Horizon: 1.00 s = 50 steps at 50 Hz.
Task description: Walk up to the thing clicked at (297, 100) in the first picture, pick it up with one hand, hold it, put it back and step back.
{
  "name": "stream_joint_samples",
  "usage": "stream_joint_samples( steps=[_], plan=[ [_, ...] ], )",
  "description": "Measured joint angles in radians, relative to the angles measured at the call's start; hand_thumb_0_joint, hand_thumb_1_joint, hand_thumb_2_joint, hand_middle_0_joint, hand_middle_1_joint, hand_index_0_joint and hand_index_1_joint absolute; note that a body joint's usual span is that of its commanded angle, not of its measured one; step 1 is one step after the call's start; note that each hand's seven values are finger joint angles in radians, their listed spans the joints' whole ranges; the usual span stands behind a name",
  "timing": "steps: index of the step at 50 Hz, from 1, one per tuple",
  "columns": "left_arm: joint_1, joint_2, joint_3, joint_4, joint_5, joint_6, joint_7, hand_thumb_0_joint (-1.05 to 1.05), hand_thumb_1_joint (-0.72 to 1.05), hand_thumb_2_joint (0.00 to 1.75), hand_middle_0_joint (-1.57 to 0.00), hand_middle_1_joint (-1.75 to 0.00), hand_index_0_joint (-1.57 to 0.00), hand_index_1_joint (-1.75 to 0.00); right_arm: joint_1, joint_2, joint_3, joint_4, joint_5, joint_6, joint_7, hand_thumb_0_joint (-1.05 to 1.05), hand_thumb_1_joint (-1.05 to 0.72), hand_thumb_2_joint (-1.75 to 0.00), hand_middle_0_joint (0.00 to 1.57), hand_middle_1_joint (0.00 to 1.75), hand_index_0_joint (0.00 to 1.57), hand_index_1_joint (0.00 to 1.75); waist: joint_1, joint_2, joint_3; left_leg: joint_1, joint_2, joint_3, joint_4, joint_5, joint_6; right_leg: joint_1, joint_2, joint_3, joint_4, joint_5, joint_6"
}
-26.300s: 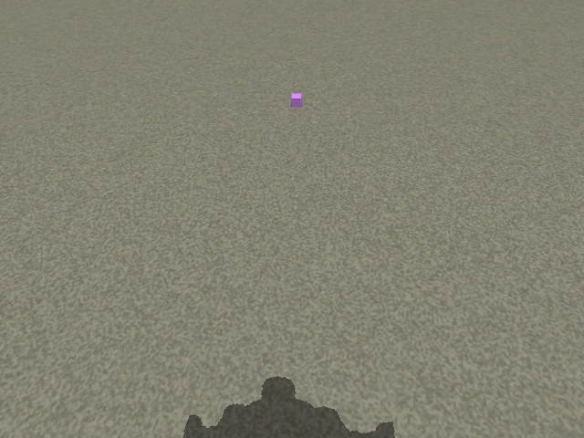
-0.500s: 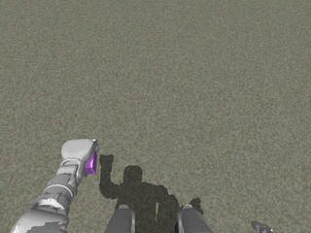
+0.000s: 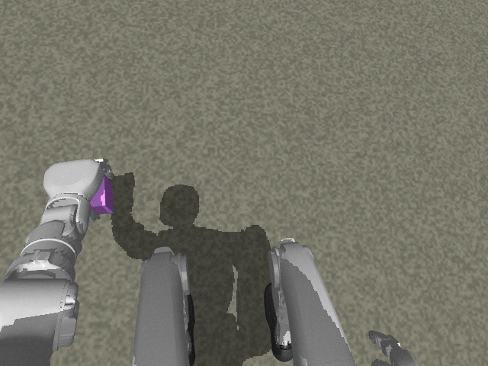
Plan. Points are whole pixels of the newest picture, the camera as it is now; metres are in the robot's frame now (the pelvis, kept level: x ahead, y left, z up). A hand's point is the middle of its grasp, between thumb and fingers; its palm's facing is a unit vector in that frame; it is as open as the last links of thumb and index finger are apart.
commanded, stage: crouch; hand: left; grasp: from above
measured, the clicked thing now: (91, 195) +0.41 +0.27 -0.18
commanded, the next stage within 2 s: lower in 0.88 s
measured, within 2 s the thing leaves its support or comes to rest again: neither
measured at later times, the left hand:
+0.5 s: hand (101, 203) +0.42 +0.28 -0.27, palm faces -0.46 -0.06 -0.89, open 9.4 cm
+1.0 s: hand (110, 204) +0.43 +0.28 -0.33, palm faces -0.46 -0.07 -0.89, open 9.4 cm
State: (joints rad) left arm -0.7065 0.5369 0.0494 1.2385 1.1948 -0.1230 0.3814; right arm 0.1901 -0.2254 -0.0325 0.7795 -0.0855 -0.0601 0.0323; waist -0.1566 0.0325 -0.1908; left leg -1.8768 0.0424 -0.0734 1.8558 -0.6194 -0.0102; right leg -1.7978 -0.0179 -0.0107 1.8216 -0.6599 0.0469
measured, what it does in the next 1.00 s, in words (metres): lowers itself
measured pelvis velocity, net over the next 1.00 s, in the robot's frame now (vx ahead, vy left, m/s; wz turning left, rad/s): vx -0.02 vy -0.01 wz -0.07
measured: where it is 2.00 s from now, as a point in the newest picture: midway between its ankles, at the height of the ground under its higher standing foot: (232, 338)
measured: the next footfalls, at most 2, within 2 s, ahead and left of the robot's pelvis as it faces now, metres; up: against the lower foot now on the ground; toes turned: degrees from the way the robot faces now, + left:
none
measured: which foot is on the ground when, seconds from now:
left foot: down 0.00-1.00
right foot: down 0.00-1.00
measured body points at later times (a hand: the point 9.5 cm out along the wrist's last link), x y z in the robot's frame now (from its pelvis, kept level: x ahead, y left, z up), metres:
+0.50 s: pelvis -0.01 -0.01 -0.10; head +0.22 +0.05 +0.28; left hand +0.44 +0.28 -0.22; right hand +0.04 -0.29 -0.21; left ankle +0.08 +0.13 -0.46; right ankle +0.07 -0.15 -0.46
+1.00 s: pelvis -0.02 -0.01 -0.16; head +0.22 +0.04 +0.22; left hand +0.45 +0.28 -0.28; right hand +0.03 -0.29 -0.27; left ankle +0.08 +0.13 -0.46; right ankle +0.07 -0.15 -0.46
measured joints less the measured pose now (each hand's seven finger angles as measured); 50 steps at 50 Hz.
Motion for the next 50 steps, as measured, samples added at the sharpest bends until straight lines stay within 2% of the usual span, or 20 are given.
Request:
stream_joint_samples(
  steps=[13, 24, 40, 50],
  plan=[
    [-0.069, 0.072, 0.056, 0.031, 0.036, -0.027, 0.015, -0.01, 0.04, 0.57, -0.64, -0.70, -0.71, -0.60, -0.047, -0.021, 0.006, -0.007, -0.031, -0.023, 0.055, 0.00, -0.90, -0.90, 0.20, 0.30, 0.20, 0.30, -0.011, -0.031, 0.047, -0.188, 0.000, -0.045, 0.208, -0.036, -0.014, -0.174, 0.014, -0.023, 0.197, -0.038, -0.002],
    [-0.103, 0.127, 0.085, 0.067, 0.046, -0.051, -0.007, -0.01, 0.05, 0.56, -0.63, -0.71, -0.70, -0.61, -0.043, -0.034, 0.011, -0.007, -0.041, -0.011, 0.084, 0.00, -0.90, -0.90, 0.20, 0.30, 0.20, 0.30, -0.023, -0.041, 0.084, -0.280, 0.002, -0.061, 0.323, -0.043, -0.015, -0.264, 0.028, -0.024, 0.305, -0.041, 0.003],
    [-0.150, 0.170, 0.107, 0.154, 0.072, -0.088, 0.019, -0.01, 0.05, 0.56, -0.63, -0.73, -0.70, -0.61, -0.048, -0.029, 0.038, 0.012, -0.056, -0.009, 0.098, 0.00, -0.90, -0.90, 0.20, 0.30, 0.20, 0.30, -0.044, -0.052, 0.119, -0.389, -0.004, -0.074, 0.449, -0.032, -0.018, -0.373, 0.039, -0.020, 0.432, -0.032, 0.006],
    [-0.178, 0.198, 0.112, 0.199, 0.069, -0.090, 0.030, -0.01, 0.05, 0.56, -0.63, -0.72, -0.70, -0.61, -0.066, -0.030, 0.060, 0.011, -0.064, -0.013, 0.099, 0.00, -0.90, -0.90, 0.20, 0.30, 0.20, 0.30, -0.051, -0.060, 0.136, -0.425, -0.006, -0.088, 0.503, -0.032, -0.025, -0.410, 0.046, -0.025, 0.485, -0.030, 0.006]
  ],
)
